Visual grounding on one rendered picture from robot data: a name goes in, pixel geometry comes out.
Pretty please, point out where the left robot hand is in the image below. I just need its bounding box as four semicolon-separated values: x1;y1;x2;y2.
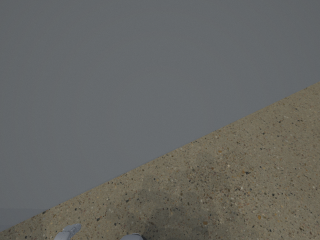
54;223;82;240

